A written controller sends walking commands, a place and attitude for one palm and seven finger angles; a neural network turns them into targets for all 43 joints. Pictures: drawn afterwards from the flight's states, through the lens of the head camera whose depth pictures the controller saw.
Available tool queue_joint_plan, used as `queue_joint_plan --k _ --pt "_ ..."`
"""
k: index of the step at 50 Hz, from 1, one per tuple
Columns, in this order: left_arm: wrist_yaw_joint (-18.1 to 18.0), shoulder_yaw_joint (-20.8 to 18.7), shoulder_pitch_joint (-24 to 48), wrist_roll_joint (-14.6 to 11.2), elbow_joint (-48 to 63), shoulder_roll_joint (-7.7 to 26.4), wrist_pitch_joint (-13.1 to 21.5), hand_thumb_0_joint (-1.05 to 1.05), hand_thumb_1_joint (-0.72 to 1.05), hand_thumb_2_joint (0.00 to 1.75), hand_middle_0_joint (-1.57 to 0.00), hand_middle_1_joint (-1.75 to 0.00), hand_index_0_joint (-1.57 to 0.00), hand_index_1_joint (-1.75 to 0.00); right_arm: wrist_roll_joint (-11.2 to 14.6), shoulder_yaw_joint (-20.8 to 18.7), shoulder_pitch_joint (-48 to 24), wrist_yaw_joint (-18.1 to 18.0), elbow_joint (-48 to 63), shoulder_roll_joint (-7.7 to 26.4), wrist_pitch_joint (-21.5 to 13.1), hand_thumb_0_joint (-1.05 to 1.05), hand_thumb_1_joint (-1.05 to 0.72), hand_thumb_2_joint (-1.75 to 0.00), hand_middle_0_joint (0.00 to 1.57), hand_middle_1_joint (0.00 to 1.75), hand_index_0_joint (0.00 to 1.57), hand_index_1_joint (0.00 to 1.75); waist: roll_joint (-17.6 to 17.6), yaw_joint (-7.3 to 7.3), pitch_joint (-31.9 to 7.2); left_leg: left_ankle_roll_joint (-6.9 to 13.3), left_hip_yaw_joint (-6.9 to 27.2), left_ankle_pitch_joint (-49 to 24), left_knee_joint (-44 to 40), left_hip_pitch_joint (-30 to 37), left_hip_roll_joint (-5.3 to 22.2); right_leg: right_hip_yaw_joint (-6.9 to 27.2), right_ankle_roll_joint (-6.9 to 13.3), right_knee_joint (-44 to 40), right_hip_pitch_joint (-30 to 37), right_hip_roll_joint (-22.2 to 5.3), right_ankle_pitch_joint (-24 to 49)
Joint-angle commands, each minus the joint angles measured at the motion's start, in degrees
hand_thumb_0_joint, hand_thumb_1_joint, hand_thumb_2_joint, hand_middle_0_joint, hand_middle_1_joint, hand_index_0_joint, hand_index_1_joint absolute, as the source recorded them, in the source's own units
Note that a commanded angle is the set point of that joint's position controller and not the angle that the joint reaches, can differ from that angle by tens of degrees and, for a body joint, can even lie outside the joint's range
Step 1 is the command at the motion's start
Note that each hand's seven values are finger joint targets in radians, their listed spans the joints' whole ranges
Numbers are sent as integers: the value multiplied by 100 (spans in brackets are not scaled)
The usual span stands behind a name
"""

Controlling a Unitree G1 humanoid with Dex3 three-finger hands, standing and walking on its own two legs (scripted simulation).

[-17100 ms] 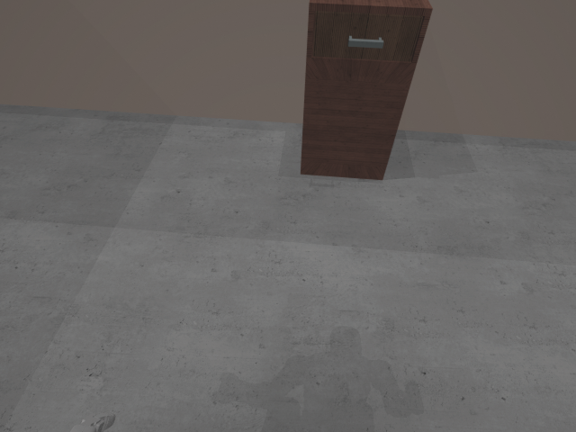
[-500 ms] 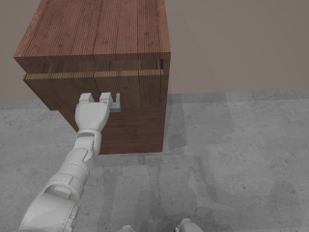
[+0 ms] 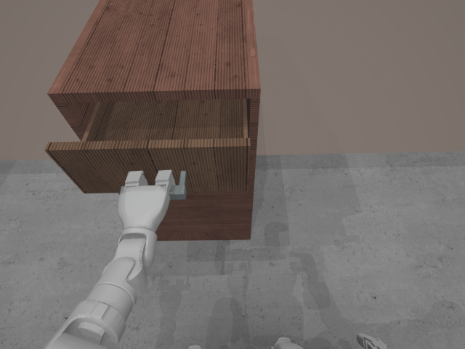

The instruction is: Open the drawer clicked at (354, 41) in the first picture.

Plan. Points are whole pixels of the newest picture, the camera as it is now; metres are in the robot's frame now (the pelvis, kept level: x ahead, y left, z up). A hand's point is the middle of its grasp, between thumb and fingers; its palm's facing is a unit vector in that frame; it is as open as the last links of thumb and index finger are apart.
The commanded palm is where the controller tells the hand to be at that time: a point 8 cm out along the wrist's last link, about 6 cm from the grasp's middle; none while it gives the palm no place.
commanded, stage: pull the drawer open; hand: left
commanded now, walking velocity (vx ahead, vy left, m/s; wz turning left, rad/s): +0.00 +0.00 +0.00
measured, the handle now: (155, 184) +0.43 +0.17 -0.02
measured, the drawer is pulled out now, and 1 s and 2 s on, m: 0.13 0.23 0.30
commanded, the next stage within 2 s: open the thumb to release the handle in 1.60 s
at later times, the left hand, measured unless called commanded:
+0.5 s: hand (149, 242) +0.31 +0.17 -0.04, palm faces -0.01 -0.05 -1.00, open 5.8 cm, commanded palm +0.27 +0.17 +0.01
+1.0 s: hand (145, 272) +0.26 +0.17 -0.04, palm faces +0.00 -0.09 -1.00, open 5.9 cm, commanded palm +0.21 +0.17 +0.01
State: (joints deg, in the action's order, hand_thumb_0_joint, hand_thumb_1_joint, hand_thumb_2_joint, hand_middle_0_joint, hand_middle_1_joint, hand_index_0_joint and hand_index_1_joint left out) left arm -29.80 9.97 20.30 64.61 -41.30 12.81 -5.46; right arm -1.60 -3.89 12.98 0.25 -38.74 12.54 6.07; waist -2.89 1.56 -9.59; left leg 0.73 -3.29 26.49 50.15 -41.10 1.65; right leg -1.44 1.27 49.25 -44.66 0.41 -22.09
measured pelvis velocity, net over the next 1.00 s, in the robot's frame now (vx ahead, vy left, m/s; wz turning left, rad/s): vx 0.00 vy -0.01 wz -0.01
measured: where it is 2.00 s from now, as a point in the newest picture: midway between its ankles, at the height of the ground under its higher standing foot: outside the picture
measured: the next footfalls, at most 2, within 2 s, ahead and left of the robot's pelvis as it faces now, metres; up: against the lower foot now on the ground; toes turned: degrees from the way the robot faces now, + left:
none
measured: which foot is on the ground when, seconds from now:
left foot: down 0.00-1.00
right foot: down 0.00-1.00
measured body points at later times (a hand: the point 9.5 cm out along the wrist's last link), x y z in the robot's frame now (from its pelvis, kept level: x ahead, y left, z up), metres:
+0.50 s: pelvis -0.01 -0.01 +0.00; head +0.05 -0.03 +0.45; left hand +0.31 +0.17 +0.02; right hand +0.14 -0.26 -0.13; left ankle -0.03 +0.11 -0.69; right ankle +0.01 -0.11 -0.69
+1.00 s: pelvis +0.00 -0.01 +0.00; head +0.05 -0.03 +0.45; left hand +0.25 +0.17 +0.02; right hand +0.18 -0.24 -0.11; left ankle -0.03 +0.11 -0.69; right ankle +0.01 -0.11 -0.69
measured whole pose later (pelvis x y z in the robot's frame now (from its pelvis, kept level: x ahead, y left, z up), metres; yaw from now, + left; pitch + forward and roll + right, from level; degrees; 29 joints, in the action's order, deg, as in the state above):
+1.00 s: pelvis +0.00 -0.01 +0.00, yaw +0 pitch +14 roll +1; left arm -30.9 12.3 -7.3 65.8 -16.3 12.3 -6.0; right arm -1.9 -2.2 6.9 0.6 -35.2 12.3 3.8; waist -2.2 -1.1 -8.9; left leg -0.1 -3.9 27.2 50.5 -36.7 1.7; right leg -0.8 2.0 51.4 -41.4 0.6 -23.5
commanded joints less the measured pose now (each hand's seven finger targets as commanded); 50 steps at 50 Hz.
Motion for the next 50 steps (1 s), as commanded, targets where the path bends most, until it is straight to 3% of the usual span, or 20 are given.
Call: queue_joint_plan --k 1,5,8,13,17,20,23,25,29,34,35,37,41,42,43,46,48,50 --pt "-255 -76 899 17 1182 366 44 0 90 90 -40 -135 -40 -135 21 -249 44 -38 632 708 -227 0 -90 -90 20 30 20 30 355 -39 -1906 62 131 -2582 -461 1028 -232 -41 161 -421 1504 165 2329" --pt "-296 -149 695 14 1388 461 47 0 90 90 -40 -135 -40 -135 0 -230 -78 -58 664 715 -284 0 -90 -90 20 30 20 30 388 -85 -1924 63 111 -2379 -479 948 -265 2 171 -437 1606 153 2276" --pt "-298 16 543 1 1439 279 30 0 90 90 -40 -135 -40 -135 27 -219 -151 -57 691 690 -321 0 -90 -90 20 30 20 30 427 -69 -1719 62 95 -2088 -513 901 -280 -3 158 -485 1514 146 2041" --pt "-334 -170 421 44 1475 533 12 0 90 90 -40 -135 -40 -135 19 -193 -252 -112 683 697 -377 0 -90 -90 20 30 20 30 535 -134 -1728 69 79 -1859 -525 796 -317 61 148 -494 1607 123 1908" --pt "-304 -33 211 -2 1625 385 2 0 90 90 -40 -135 -40 -135 25 -169 -356 -123 726 683 -418 0 -90 -90 20 30 20 30 533 -120 -1601 69 60 -1742 -521 768 -339 92 127 -541 1587 106 1882" --pt "-283 -79 -221 -21 1873 392 1 0 90 90 -40 -135 -40 -135 29 -167 -435 -110 814 677 -442 0 -90 -90 20 30 20 30 465 -223 -1744 58 79 -1926 -532 848 -349 74 157 -495 1722 119 2032" --pt "-253 7 -466 -41 1983 312 -16 0 90 90 -40 -135 -40 -135 38 -142 -503 -99 866 657 -456 0 -90 -90 20 30 20 30 552 -196 -1517 59 62 -1788 -527 801 -353 83 132 -533 1661 109 1978" --pt "-262 -182 -596 -11 2108 501 -2 0 90 90 -40 -135 -40 -135 23 -143 -544 -114 884 674 -462 0 -90 -90 20 30 20 30 608 -245 -1595 60 67 -1856 -510 808 -357 116 139 -517 1747 113 2057" --pt "-265 -131 -1205 -20 2429 408 -11 0 90 90 -40 -135 -40 -135 12 -123 -636 -80 978 634 -474 0 -90 -90 20 30 20 30 576 -301 -1535 45 37 -1894 -509 820 -365 125 131 -493 1804 96 2218" --pt "-312 -300 -1591 9 2706 577 -10 0 90 90 -40 -135 -40 -135 1 -84 -759 -77 1008 625 -469 0 -90 -90 20 30 20 30 625 -336 -1419 37 44 -1781 -504 750 -378 178 126 -482 1814 94 2186" --pt "-329 -358 -1715 27 2822 613 -14 0 90 90 -40 -135 -40 -135 -7 -90 -802 -77 1038 633 -473 0 -90 -90 20 30 20 30 521 -396 -1520 25 39 -1862 -499 785 -380 201 143 -461 1870 102 2249" --pt "-347 -236 -1891 32 2865 505 -49 0 90 90 -40 -135 -40 -135 0 -76 -817 -50 1045 603 -476 0 -90 -90 20 30 20 30 551 -356 -1350 23 42 -1840 -486 801 -377 159 136 -461 1785 98 2245" --pt "-380 -347 -2157 55 3040 604 -78 0 90 90 -40 -135 -40 -135 -6 -54 -911 -57 1083 599 -479 0 -90 -90 20 30 20 30 564 -413 -1366 13 52 -1808 -480 787 -384 193 134 -439 1806 103 2201" --pt "-380 -216 -2161 50 3128 487 -92 0 90 90 -40 -135 -40 -135 -15 -49 -938 -51 1095 592 -483 0 -90 -90 20 30 20 30 499 -386 -1365 20 53 -1807 -466 834 -379 179 137 -443 1754 104 2171" --pt "-385 -247 -2201 37 3118 509 -102 0 90 90 -40 -135 -40 -135 -14 -52 -920 -47 1080 586 -484 0 -90 -90 20 30 20 30 620 -376 -1327 22 61 -1815 -463 826 -375 175 130 -443 1771 108 2194" --pt "-395 -288 -2653 43 3429 541 -85 0 90 90 -40 -135 -40 -135 -17 -42 -992 -17 1160 564 -485 0 -90 -90 20 30 20 30 440 -485 -1511 -2 69 -2091 -451 971 -361 191 156 -353 1847 122 2406" --pt "-380 -66 -2988 12 3561 337 -103 0 90 90 -40 -135 -40 -135 -11 -28 -1058 42 1223 538 -484 0 -90 -90 20 30 20 30 452 -458 -1353 -2 77 -2153 -429 1002 -354 159 157 -361 1775 124 2439" --pt "-374 -142 -3211 -11 3694 383 -73 0 90 90 -40 -135 -40 -135 -23 -21 -1084 60 1257 547 -486 0 -90 -90 20 30 20 30 585 -479 -1372 -4 102 -2289 -399 995 -335 157 157 -327 1798 130 2554"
